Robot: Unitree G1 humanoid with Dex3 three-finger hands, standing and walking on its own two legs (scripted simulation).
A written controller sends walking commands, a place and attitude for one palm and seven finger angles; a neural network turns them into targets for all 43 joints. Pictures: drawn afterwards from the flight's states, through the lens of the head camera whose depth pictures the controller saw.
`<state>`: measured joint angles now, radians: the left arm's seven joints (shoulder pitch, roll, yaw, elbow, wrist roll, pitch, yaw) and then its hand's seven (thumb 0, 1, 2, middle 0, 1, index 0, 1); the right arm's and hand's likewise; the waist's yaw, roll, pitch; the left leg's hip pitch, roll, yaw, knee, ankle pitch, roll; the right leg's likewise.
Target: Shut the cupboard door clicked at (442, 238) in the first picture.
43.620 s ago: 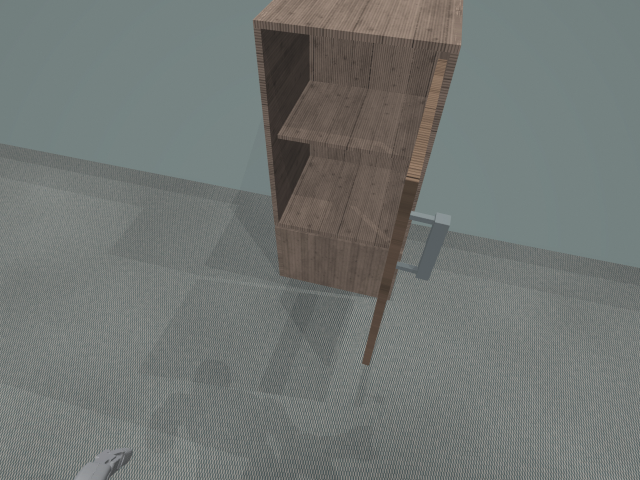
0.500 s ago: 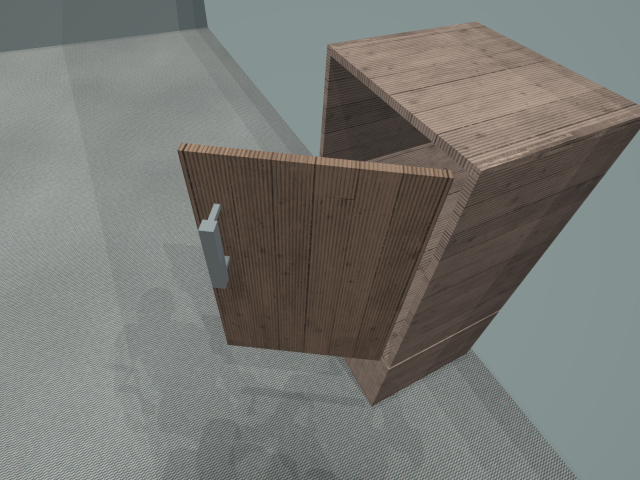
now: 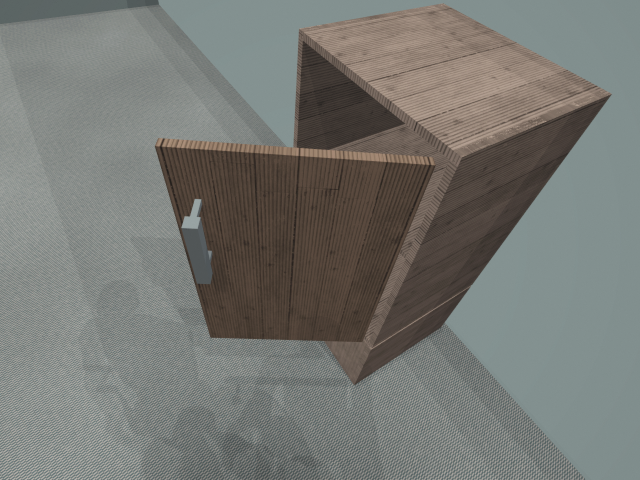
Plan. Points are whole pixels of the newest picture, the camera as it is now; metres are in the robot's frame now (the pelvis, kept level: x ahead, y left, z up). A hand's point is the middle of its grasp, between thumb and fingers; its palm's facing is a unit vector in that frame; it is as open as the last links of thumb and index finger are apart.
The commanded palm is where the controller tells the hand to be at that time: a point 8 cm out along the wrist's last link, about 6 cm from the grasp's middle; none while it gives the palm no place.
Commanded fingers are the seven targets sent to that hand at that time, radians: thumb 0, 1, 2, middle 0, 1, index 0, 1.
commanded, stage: look again from close up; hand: left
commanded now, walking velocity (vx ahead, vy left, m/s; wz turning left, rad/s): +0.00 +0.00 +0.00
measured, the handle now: (201, 242) +0.47 +0.20 -0.04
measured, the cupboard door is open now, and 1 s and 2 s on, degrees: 57 57 57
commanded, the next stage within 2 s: raise the hand and make a fist in 0.42 s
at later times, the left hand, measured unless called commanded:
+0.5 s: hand out of the picture -0.01 +0.12 -0.18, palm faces +0.00 -0.97 -0.23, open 7.4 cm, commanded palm none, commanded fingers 0.00 0.90 0.90 -0.20 -0.30 -0.20 -0.30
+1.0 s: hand out of the picture +0.10 +0.13 -0.11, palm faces +0.07 -1.00 +0.03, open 5.9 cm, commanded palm +0.10 +0.18 -0.07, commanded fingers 0.00 0.90 0.90 -0.64 -0.78 -0.64 -0.78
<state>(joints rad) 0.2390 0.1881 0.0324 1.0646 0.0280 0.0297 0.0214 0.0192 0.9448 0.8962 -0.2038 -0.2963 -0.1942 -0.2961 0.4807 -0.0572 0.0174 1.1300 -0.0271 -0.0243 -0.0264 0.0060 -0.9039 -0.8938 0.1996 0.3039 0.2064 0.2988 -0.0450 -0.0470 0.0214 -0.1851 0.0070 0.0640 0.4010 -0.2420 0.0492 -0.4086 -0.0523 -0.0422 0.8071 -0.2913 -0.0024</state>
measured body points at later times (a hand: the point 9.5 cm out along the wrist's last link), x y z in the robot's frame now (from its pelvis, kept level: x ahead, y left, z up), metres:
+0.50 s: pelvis -0.01 -0.05 -0.01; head -0.01 -0.07 +0.44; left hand -0.01 +0.17 -0.16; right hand +0.01 -0.28 -0.18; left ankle -0.02 +0.08 -0.75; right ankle +0.00 -0.17 -0.75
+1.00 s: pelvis -0.08 -0.05 -0.11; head -0.03 -0.03 +0.33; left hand +0.09 +0.19 -0.11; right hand +0.16 -0.30 -0.13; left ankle -0.02 +0.08 -0.75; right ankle +0.00 -0.17 -0.75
